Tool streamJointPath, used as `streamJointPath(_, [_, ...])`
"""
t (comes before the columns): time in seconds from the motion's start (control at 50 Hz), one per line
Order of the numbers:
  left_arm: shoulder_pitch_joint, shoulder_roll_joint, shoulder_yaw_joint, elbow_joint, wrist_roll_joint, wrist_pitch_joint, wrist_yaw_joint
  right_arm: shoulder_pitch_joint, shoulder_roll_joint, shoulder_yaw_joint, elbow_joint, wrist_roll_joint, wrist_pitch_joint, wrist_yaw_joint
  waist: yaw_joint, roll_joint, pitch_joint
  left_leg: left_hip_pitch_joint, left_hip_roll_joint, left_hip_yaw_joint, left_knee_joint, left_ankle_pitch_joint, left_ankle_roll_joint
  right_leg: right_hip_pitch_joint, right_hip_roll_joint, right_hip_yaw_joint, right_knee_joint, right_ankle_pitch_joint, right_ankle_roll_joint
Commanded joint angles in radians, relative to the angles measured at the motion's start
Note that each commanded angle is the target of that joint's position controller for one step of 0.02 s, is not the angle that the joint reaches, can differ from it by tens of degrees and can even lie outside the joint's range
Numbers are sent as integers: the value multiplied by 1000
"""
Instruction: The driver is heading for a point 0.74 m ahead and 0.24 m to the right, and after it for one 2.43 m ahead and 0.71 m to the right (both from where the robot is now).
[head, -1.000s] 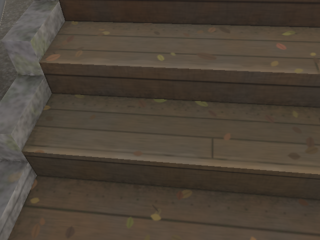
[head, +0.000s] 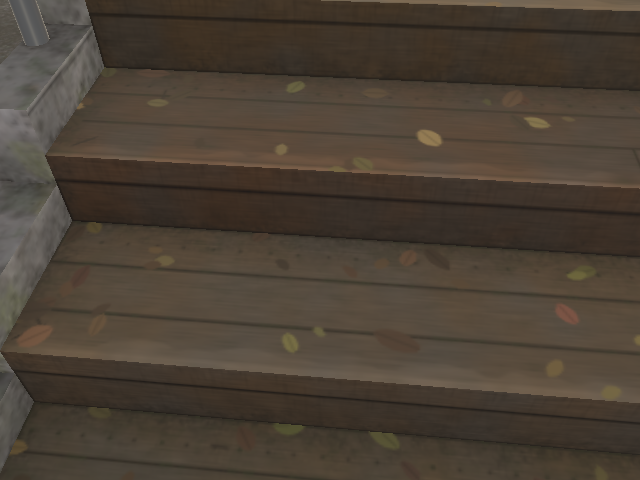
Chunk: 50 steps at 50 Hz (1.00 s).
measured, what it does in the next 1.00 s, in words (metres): climbs, turning right: left foot 0.17 m higher, then right foot 0.17 m higher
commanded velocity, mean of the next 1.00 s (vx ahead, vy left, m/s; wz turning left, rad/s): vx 0.50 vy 0.00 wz -0.30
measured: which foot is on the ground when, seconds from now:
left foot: up 0.00-0.30, down 0.32-0.92, up 0.94-1.00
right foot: down 0.00-0.38, up 0.40-0.84, down 0.86-1.00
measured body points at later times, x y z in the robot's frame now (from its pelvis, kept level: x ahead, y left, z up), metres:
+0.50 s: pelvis +0.31 +0.04 +0.14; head +0.32 +0.03 +0.59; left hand +0.30 +0.28 -0.01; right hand +0.41 -0.19 +0.00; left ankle +0.35 +0.13 -0.53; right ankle +0.18 -0.10 -0.36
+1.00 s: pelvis +0.60 -0.05 +0.29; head +0.60 -0.05 +0.74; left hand +0.84 +0.10 +0.18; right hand +0.52 -0.25 +0.13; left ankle +0.48 +0.15 -0.27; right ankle +0.65 -0.14 -0.36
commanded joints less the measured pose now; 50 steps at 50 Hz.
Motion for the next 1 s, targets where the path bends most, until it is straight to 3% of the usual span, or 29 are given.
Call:
streamJointPath(0.02, [-108, -80, -41, -42, 27, -46, -7, 84, 0, 16, -5, 6, 6, 9, -113, -84, 70, -195, 50, 113, 44, -6, 9, -19, -174, 229, -478, 174, -91])
streamJointPath(0.1, [230, -87, -65, 80, 74, -23, 12, -174, 72, 75, -69, 14, 12, -8, 12, -137, 83, -615, 79, 161, 270, -235, 15, 324, -235, 314, -500, 187, -120])
streamJointPath(0.16, [306, -57, -76, 114, 99, -24, -15, -367, 21, 86, -154, 25, 18, -15, 40, -58, 87, -639, 146, 256, -41, -130, 12, 404, -265, 275, -578, 188, -117])
streamJointPath(0.22, [321, -75, -88, 102, 48, -20, -42, -578, 67, 104, -226, 1, 80, 4, 72, -145, 97, -296, 202, 397, -280, -179, -41, 171, -300, 236, -770, 341, -153])
streamJointPath(0.24, [211, -64, -91, 47, 16, -33, -47, -503, 84, 102, -199, -17, 90, 16, 9, -168, 106, -111, 181, 428, -351, -216, -60, 109, -293, 174, -767, 515, -143])
streamJointPath(0.3, [254, 136, -52, 66, -37, -81, -59, -470, 29, 88, -227, -5, 117, 44, -76, -260, 21, 213, 25, 523, -666, -390, -125, 279, -337, 146, -598, 1712, -197])
streamJointPath(0.34, [248, 200, -8, 93, -31, -77, -73, -279, -44, 49, -177, 7, 90, 21, -123, -292, -78, 461, -20, 467, -945, -411, -101, 419, -348, 138, -383, 1930, -155])
streamJointPath(0.36, [353, 82, -25, 98, 38, -83, -79, -35, -72, 39, -94, 9, 77, 5, -127, -104, -351, 996, 119, 191, -883, -13, 36, 100, -308, 210, -86, 1706, -94])
streamJointPath(0.38, [308, 47, -26, 88, 25, -72, -95, 217, -101, 27, -1, -23, 82, -9, -219, 25, -390, 1199, 246, -194, -1222, -290, 104, -184, -157, 272, 133, 974, -74])
streamJointPath(0.4, [213, 9, 2, 103, -34, -46, -100, 410, -150, -5, 88, -59, 79, -14, -271, 114, -297, 1042, 389, -550, -1514, -535, 156, -298, -31, 394, 684, 431, -34])
streamJointPath(0.42, [173, -7, 17, 101, -63, -53, -86, 353, -163, -13, 116, -47, 38, -29, -217, 47, -100, 850, 401, -536, -1551, -652, 86, -445, -56, 485, 982, 495, -30])
streamJointPath(0.44, [96, -21, 22, 77, -59, -62, -57, 242, -108, -6, 125, -25, 14, -33, -158, 62, -45, 747, 401, -397, -1541, -578, 81, -495, -69, 462, 1104, 475, -39])
streamJointPath(0.46, [-2, -25, 23, 32, -50, -58, -42, 164, -34, 7, 150, 3, 13, -21, -113, -33, -43, 728, 402, -290, -1545, -425, 83, -563, -37, 427, 1239, 441, -79])
streamJointPath(0.5, [-83, -88, -5, -39, -55, -26, -29, 4, 137, 63, 182, -10, 15, -10, -5, -118, -52, 665, 374, -76, -1572, -272, 3, -650, -60, 445, 1331, 429, -184])
streamJointPath(0.52, [-56, -101, -11, -43, -50, -8, -29, -11, 155, 70, 196, -25, 1, -5, 48, -123, -30, 640, 343, 61, -1581, -187, -38, -678, -76, 420, 1287, 457, -207])
streamJointPath(0.6, [-143, -87, -22, -96, -66, 6, -46, -55, 133, 67, 204, -64, -42, -33, 105, -63, 38, 511, 248, 408, -1709, -197, -92, -674, -116, 275, 1217, 325, -206])
streamJointPath(0.62, [-215, -79, -29, -125, -82, 12, -45, 53, 105, 63, 237, -84, -40, -36, 51, 30, 27, 592, 262, 401, -1749, -193, -67, -748, -114, 229, 1388, 244, -206])
streamJointPath(0.68, [-442, -76, -67, -258, -82, 17, -10, 292, 73, 72, 354, -141, -30, -34, -18, -29, 95, 956, 351, 347, -1777, -157, -66, -1149, -118, 298, 1396, 90, -263])
streamJointPath(0.72, [-544, -32, -72, -321, -85, 19, 6, 358, 57, 78, 365, -156, -35, -21, -44, -84, 58, 1029, 351, 377, -1829, -203, -83, -1124, -156, 243, 1058, 255, -247])
streamJointPath(0.74, [-603, -21, -69, -342, -88, 34, 11, 394, 55, 76, 358, -146, -36, -21, -75, -32, 59, 1018, 343, 400, -1870, -184, -75, -1081, -168, 183, 971, 294, -225])
streamJointPath(0.78, [-771, -54, -79, -406, -64, 110, -11, 331, 38, 73, 313, -74, -30, 25, -62, 17, 88, 724, 361, 476, -2045, -52, -38, -672, -161, 30, 746, 87, -155])
streamJointPath(0.82, [-638, -66, -69, -397, -84, 116, -42, 342, -100, 47, 291, -40, -81, 22, 36, 55, 59, 802, 398, 555, -1876, 977, -29, -444, -55, -49, 700, 143, -109])
streamJointPath(0.86, [-454, -14, -45, -361, -88, 93, -42, 358, -196, 18, 290, -23, -96, 21, 108, 144, 1, 1062, 426, 547, -1712, 1394, -52, -306, 58, -68, 363, 107, -107])
streamJointPath(0.88, [-338, 40, -20, -327, -84, 80, -20, 357, -201, 12, 285, -49, -93, 28, 117, 175, -88, 998, 407, 553, -1559, 1428, -78, -71, 74, 4, 347, 221, -132])
streamJointPath(0.9, [-183, 89, -7, -272, -105, 75, -2, 428, -132, 16, 262, -100, -93, 32, 111, 46, -261, 701, 333, 476, -1309, 1136, -135, 324, 5, 265, 320, 394, -198])
streamJointPath(0.92, [35, 134, 22, -209, -60, 91, 17, 370, -149, 7, 251, -98, -72, 61, 213, -40, -276, 464, 216, 418, -1058, 530, -154, 519, -47, 539, 20, 225, -227])
streamJointPath(0.94, [177, 229, 53, -142, -36, 92, 19, 284, -71, -3, 228, -38, -49, 89, 211, -173, -257, 305, 76, 233, -524, -77, -190, 469, -188, 931, -301, 108, -273])
streamJointPath(0.96, [152, 249, 80, -113, -17, 59, 43, 249, -31, -8, 207, -10, -40, 80, 167, -132, -151, 177, 66, 35, -244, -12, -182, 321, -213, 966, -362, -36, -192])
streamJointPath(1.0, [1, 105, 50, -60, -36, 16, 33, 141, 18, 4, 151, -31, -58, 49, 62, -107, -31, 1, 23, 16, 54, -30, -141, 151, -190, 851, -323, 48, -209])
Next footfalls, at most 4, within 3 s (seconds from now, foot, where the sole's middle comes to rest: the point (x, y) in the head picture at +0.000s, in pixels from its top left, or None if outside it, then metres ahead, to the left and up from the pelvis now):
0.32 left None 0.39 0.13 -0.57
0.86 right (433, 324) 0.69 -0.15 -0.39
1.38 left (380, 141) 0.99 -0.06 -0.22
2.12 right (479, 285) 0.78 -0.25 -0.39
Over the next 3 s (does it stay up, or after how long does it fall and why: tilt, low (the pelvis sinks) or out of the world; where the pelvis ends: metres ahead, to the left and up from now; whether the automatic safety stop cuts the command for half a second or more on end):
stays up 0.80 -0.01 0.44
